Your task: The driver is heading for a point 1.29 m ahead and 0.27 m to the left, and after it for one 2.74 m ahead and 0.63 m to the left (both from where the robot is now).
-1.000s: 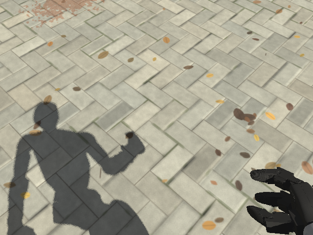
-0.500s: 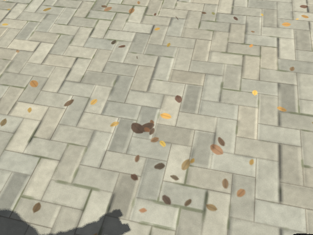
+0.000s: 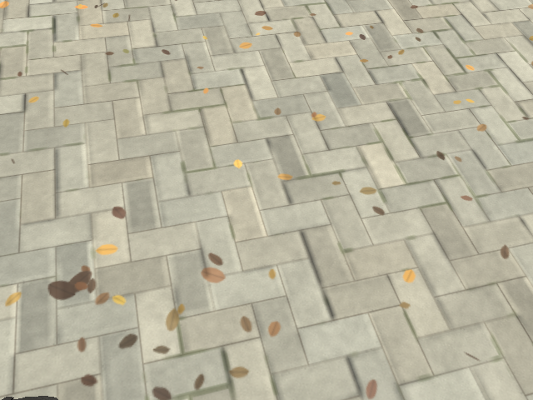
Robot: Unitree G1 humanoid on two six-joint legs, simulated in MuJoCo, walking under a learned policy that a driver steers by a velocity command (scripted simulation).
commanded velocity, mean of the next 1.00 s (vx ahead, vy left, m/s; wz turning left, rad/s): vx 0.73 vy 0.00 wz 0.14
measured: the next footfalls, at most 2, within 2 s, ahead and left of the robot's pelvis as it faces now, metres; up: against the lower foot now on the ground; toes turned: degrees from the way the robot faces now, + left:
right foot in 0.24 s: +0.00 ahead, -0.14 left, +0.00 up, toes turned -3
left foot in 0.62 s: +0.42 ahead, +0.06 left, +0.00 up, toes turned +1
